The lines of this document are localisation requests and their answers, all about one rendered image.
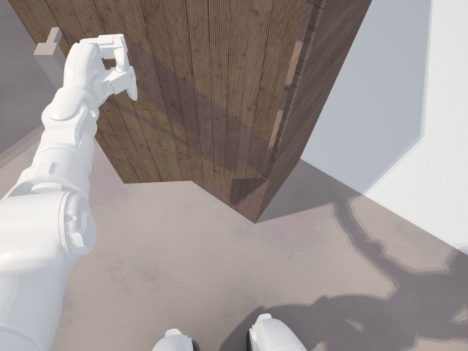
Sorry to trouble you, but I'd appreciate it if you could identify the cupboard door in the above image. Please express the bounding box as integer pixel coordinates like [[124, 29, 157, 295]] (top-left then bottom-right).
[[7, 0, 307, 184]]

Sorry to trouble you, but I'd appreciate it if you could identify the handle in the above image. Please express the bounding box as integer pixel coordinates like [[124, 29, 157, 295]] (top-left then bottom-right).
[[34, 27, 66, 90]]

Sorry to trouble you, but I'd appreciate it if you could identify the left robot forearm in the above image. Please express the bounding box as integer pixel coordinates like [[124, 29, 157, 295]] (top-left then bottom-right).
[[0, 86, 99, 201]]

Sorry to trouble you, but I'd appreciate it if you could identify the robot thigh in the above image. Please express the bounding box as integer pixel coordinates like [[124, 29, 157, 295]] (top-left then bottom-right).
[[152, 334, 193, 351], [249, 319, 307, 351]]

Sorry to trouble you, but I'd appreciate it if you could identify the left robot thigh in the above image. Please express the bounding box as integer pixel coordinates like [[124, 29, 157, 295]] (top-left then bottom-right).
[[152, 334, 193, 351]]

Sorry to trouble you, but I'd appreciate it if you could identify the left robot upper arm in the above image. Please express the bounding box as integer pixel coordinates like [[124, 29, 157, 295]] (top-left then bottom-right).
[[0, 191, 97, 351]]

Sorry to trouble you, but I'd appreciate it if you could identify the robot left hand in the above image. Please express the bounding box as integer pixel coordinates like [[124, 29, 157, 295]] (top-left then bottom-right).
[[63, 34, 137, 107]]

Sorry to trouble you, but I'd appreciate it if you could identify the right robot thigh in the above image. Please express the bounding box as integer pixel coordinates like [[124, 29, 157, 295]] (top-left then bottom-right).
[[249, 319, 307, 351]]

